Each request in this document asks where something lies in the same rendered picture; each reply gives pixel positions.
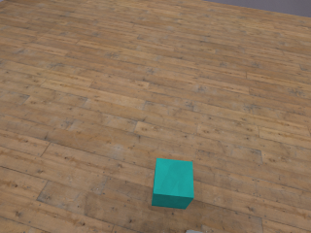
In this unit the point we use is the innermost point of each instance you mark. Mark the carton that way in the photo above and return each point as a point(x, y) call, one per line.
point(173, 183)

